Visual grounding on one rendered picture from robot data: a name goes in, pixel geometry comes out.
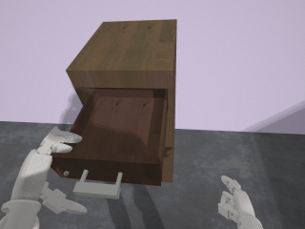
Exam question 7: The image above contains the handle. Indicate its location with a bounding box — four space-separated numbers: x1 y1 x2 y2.
73 170 123 199

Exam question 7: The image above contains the left robot hand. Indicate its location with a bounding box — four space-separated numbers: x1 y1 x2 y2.
10 126 88 215

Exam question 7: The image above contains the drawer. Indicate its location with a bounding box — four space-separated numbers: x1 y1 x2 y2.
50 87 169 186

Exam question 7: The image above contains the left robot forearm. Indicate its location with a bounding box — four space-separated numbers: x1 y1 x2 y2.
0 199 42 229

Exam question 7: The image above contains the cabinet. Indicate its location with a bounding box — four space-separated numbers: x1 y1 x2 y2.
66 19 177 183

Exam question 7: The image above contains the right robot forearm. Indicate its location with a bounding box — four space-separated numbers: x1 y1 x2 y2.
237 215 264 229

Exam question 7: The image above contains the right robot hand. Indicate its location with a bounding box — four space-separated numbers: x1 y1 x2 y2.
217 176 255 223

